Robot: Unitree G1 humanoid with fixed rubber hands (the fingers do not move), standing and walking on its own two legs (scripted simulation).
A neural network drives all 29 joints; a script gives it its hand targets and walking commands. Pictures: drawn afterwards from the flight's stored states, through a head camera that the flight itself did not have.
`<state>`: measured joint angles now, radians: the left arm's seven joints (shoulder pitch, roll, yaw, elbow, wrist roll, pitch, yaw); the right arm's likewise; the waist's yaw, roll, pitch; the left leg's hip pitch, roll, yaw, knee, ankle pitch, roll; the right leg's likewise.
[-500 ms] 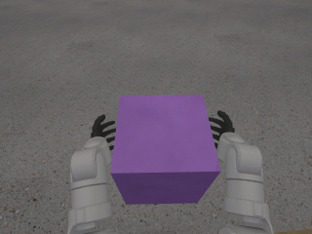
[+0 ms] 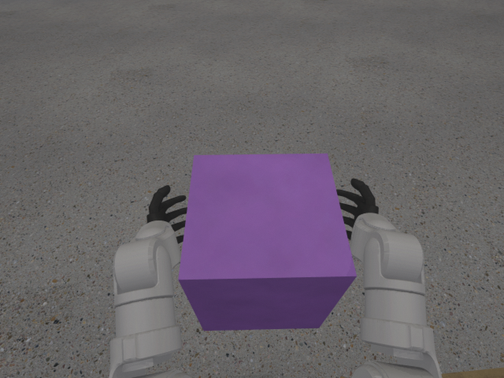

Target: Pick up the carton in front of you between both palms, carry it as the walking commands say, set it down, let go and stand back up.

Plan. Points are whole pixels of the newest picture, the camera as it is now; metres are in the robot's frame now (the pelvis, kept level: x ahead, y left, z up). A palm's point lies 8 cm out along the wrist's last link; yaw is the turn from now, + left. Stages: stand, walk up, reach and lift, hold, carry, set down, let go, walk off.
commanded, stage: carry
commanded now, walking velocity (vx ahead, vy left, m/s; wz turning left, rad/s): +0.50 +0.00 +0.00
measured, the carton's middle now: (261, 248) +0.33 +0.00 +0.04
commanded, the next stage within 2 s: none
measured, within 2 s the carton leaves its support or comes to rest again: neither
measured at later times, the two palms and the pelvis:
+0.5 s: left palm (179, 179) +0.45 +0.15 +0.09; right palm (344, 175) +0.45 -0.16 +0.09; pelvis +0.13 +0.00 -0.01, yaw +1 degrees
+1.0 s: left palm (189, 116) +0.71 +0.16 +0.07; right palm (310, 110) +0.73 -0.15 +0.06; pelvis +0.40 +0.00 -0.04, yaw +0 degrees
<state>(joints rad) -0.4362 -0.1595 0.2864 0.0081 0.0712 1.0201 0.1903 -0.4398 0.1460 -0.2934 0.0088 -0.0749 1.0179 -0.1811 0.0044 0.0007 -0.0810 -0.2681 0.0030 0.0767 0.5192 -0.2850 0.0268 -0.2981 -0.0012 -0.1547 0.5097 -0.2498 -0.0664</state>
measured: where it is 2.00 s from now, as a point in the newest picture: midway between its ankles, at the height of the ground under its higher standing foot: (247, 228)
